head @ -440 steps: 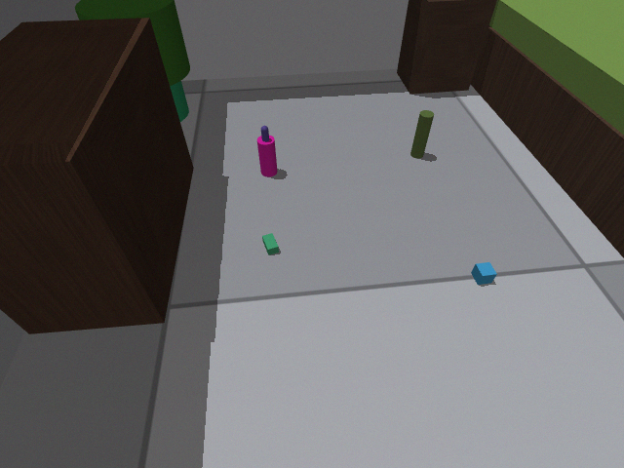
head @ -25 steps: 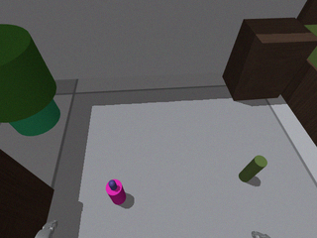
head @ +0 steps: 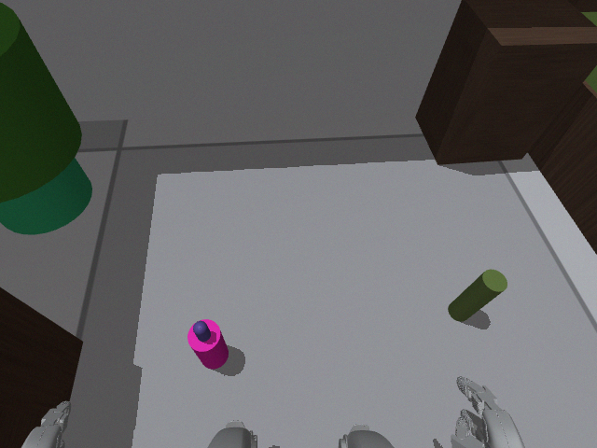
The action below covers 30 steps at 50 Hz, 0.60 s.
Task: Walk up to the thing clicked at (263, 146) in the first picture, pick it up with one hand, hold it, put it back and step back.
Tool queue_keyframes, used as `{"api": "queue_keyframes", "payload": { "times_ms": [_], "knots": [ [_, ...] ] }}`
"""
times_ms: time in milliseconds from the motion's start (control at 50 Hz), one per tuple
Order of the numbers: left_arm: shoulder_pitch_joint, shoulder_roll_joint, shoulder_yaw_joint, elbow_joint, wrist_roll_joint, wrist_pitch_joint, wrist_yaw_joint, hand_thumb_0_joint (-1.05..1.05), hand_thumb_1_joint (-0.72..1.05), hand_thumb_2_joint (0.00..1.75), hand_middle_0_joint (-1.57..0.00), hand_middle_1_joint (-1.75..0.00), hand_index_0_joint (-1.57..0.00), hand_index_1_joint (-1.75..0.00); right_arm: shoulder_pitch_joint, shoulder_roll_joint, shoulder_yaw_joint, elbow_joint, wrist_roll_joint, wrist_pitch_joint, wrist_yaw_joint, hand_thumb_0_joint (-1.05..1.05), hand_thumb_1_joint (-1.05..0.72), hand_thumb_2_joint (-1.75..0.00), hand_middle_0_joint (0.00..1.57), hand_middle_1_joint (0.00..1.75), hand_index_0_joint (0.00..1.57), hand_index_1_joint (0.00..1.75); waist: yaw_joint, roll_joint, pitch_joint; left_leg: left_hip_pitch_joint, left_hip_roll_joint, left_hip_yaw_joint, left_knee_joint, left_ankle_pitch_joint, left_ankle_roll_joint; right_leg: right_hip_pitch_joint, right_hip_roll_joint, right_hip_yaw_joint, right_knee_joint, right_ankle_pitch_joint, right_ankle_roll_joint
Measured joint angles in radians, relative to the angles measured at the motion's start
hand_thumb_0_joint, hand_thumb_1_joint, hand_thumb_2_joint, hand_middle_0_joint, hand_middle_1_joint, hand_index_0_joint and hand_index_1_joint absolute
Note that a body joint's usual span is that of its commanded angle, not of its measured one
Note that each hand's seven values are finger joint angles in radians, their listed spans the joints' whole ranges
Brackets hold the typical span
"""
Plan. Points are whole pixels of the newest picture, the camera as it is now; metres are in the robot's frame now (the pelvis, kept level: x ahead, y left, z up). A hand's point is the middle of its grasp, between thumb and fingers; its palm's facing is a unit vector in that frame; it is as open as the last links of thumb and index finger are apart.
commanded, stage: go down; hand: left
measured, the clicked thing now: (207, 341) +0.43 +0.23 -0.57
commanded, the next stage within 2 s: none
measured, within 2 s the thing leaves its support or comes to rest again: neither
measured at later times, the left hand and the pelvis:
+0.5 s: hand out of the picture +0.14 +0.30 -0.14, palm faces +0.13 -0.95 -0.30, open 17.5 cm; pelvis -0.01 +0.00 -0.04, yaw +0 degrees
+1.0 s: hand (71, 391) +0.25 +0.38 -0.21, palm faces +0.24 -0.95 -0.20, open 17.6 cm; pelvis -0.05 +0.00 -0.16, yaw -2 degrees
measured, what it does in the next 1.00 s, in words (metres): lowers itself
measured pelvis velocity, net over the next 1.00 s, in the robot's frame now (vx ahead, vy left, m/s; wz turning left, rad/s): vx -0.05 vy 0.00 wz -0.03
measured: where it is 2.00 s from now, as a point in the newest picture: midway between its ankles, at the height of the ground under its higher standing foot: outside the picture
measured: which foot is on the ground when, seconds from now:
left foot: down 0.00-1.00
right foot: down 0.00-1.00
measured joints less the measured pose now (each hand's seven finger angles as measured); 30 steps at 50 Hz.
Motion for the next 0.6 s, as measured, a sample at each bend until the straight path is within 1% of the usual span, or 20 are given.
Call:
{"api": "queue_keyframes", "payload": {
  "times_ms": [80, 180, 240, 320, 420, 520, 560, 600],
  "knots": [
    [0.031, 0.002, 0.006, -0.075, -0.007, 0.043, 0.006, 0.00, -0.52, 0.01, -0.08, -0.01, -0.08, 0.00, -0.013, 0.008, 0.014, -0.023, -0.004, -0.019, -0.016, 0.02, -0.89, -0.90, 0.20, 0.30, 0.20, 0.30, -0.002, -0.004, -0.013, -0.025, 0.001, -0.008, 0.034, -0.018, -0.001, -0.020, 0.001, -0.006, 0.029, -0.017, -0.001],
    [0.056, 0.014, 0.021, -0.137, -0.017, 0.080, 0.001, 0.00, -0.54, 0.00, -0.08, 0.00, -0.09, 0.00, -0.019, 0.015, 0.024, -0.045, -0.011, -0.035, -0.031, 0.01, -0.89, -0.89, 0.20, 0.30, 0.20, 0.30, -0.006, -0.004, -0.027, -0.055, 0.002, -0.018, 0.070, -0.036, -0.003, -0.043, 0.003, -0.015, 0.058, -0.034, -0.001],
    [0.068, 0.021, 0.030, -0.160, -0.026, 0.093, -0.010, 0.00, -0.55, 0.00, -0.08, 0.00, -0.09, 0.00, -0.017, 0.017, 0.027, -0.057, -0.013, -0.042, -0.034, 0.01, -0.89, -0.90, 0.20, 0.30, 0.20, 0.30, -0.010, -0.001, -0.034, -0.077, 0.003, -0.023, 0.091, -0.044, -0.003, -0.062, 0.003, -0.018, 0.076, -0.042, -0.001],
    [0.086, 0.031, 0.046, -0.180, -0.037, 0.090, -0.031, 0.00, -0.56, 0.00, -0.09, 0.00, -0.09, 0.00, -0.010, 0.017, 0.026, -0.069, -0.016, -0.047, -0.033, 0.01, -0.90, -0.90, 0.20, 0.30, 0.21, 0.30, -0.012, 0.000, -0.039, -0.109, 0.003, -0.024, 0.117, -0.053, -0.003, -0.095, 0.003, -0.018, 0.102, -0.051, -0.002],
    [0.097, 0.037, 0.067, -0.186, -0.055, 0.061, -0.058, 0.00, -0.56, 0.00, -0.09, 0.00, -0.09, 0.00, 0.001, 0.010, 0.022, -0.074, -0.020, -0.060, -0.029, 0.02, -0.90, -0.90, 0.20, 0.30, 0.21, 0.30, -0.012, 0.005, -0.045, -0.163, 0.002, -0.028, 0.160, -0.061, -0.002, -0.148, 0.002, -0.019, 0.147, -0.061, -0.001],
    [0.065, 0.047, 0.099, -0.157, -0.067, 0.002, -0.083, 0.00, -0.56, 0.00, -0.09, 0.00, -0.09, 0.00, 0.003, 0.003, 0.020, -0.072, -0.022, -0.080, -0.028, 0.02, -0.92, -0.90, 0.20, 0.30, 0.20, 0.30, -0.007, 0.001, -0.041, -0.236, 0.001, -0.029, 0.219, -0.070, -0.001, -0.223, 0.001, -0.017, 0.209, -0.072, -0.002],
    [0.026, 0.062, 0.123, -0.115, -0.076, -0.039, -0.097, 0.00, -0.56, 0.00, -0.09, 0.00, -0.09, 0.00, 0.000, -0.003, 0.022, -0.066, -0.024, -0.093, -0.027, 0.02, -0.93, -0.90, 0.20, 0.30, 0.20, 0.30, -0.005, -0.004, -0.044, -0.280, 0.000, -0.030, 0.252, -0.075, -0.002, -0.268, 0.000, -0.016, 0.245, -0.079, -0.002],
    [-0.026, 0.086, 0.157, -0.061, -0.089, -0.091, -0.117, 0.00, -0.56, 0.00, -0.09, 0.00, -0.10, 0.00, -0.006, -0.011, 0.025, -0.059, -0.025, -0.107, -0.025, 0.02, -0.93, -0.90, 0.20, 0.30, 0.20, 0.30, -0.003, -0.012, -0.050, -0.340, -0.002, -0.031, 0.297, -0.084, -0.002, -0.330, -0.001, -0.014, 0.295, -0.090, -0.003]
  ]
}}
